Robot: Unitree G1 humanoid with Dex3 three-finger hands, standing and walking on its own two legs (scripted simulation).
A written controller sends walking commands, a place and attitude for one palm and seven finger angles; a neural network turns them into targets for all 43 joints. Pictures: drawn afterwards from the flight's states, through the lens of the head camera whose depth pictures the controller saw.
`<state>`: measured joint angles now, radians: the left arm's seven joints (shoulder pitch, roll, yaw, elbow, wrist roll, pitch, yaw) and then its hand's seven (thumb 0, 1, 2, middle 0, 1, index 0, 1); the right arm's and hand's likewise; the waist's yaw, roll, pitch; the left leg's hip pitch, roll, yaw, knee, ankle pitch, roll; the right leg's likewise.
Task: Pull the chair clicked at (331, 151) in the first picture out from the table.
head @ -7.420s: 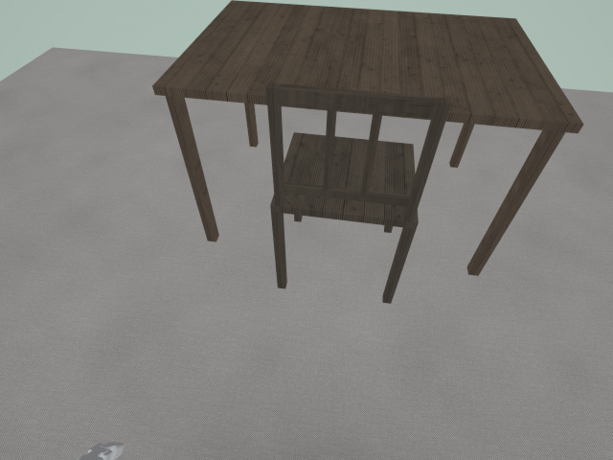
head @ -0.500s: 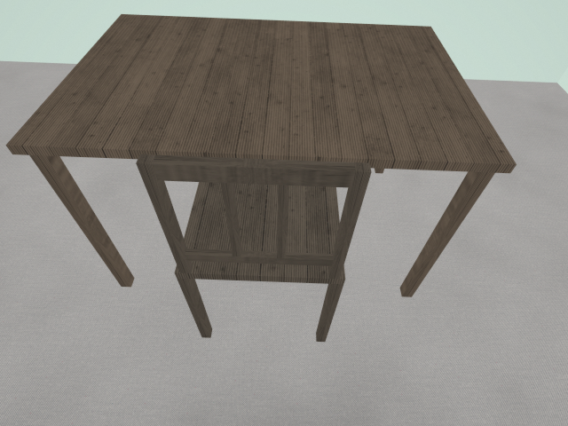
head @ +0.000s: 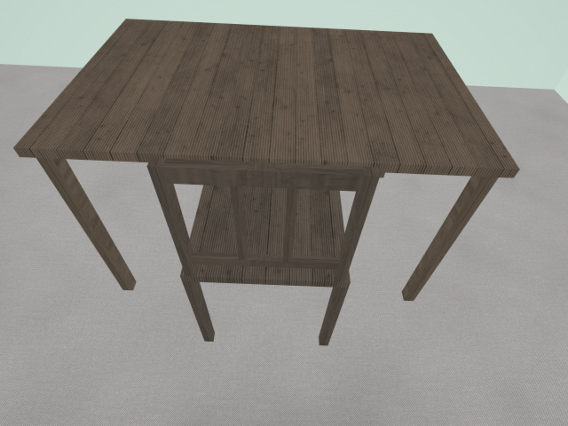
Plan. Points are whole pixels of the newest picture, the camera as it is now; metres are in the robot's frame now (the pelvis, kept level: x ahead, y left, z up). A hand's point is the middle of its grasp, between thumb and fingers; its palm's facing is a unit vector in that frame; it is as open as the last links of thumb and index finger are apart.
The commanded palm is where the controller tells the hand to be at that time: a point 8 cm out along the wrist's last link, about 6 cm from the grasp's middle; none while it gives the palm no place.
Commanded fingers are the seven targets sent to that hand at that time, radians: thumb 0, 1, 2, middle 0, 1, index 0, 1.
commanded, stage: look again from close up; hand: left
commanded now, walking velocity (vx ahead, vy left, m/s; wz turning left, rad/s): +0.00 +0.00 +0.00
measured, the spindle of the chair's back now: (240, 224) +0.52 +0.13 -0.11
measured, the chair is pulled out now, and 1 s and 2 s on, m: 0.00 0.00 0.00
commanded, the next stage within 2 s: shuffle to correct the standing spot in 0.64 s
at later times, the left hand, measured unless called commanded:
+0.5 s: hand out of the picture -0.01 +0.16 -0.18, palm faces +0.01 -0.98 -0.17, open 7.4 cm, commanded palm none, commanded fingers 0.00 0.90 0.90 -0.20 -0.30 -0.20 -0.30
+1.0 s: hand out of the picture +0.00 +0.15 -0.18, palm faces +0.00 -0.99 -0.17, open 7.4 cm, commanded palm none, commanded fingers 0.00 0.90 0.90 -0.20 -0.30 -0.20 -0.30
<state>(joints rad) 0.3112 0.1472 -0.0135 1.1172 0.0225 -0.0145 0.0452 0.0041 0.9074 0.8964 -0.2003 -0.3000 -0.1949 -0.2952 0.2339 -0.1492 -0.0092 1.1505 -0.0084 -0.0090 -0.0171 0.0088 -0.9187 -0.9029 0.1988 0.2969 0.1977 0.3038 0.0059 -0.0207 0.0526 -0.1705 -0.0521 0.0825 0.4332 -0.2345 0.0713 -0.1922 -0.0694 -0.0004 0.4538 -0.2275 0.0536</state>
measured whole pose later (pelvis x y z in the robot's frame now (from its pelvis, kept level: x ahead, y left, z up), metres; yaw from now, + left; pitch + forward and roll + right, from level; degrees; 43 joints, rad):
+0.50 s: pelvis +0.00 +0.00 +0.00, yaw -1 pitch -2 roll +0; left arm 0.31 0.14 -0.01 1.11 0.02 -0.02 0.04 0.00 0.91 0.90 -0.20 -0.30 -0.19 -0.30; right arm 0.26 -0.13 -0.01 1.16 -0.01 -0.01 -0.02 0.01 -0.91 -0.90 0.20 0.30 0.20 0.30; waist 0.00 -0.02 0.05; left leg -0.16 -0.05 0.09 0.42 -0.23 0.07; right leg -0.19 -0.07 0.01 0.44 -0.22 0.05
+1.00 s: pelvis +0.02 -0.02 +0.00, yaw -2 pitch -1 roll +1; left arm 0.36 0.13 0.02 1.11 0.03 0.00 0.02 0.00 0.91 0.90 -0.20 -0.30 -0.19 -0.30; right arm 0.32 -0.11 -0.03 1.16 -0.02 -0.01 -0.03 0.00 -0.91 -0.90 0.20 0.30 0.20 0.30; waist 0.00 -0.02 0.02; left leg -0.15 -0.03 0.10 0.45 -0.28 0.05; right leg -0.21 -0.06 0.00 0.53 -0.30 0.00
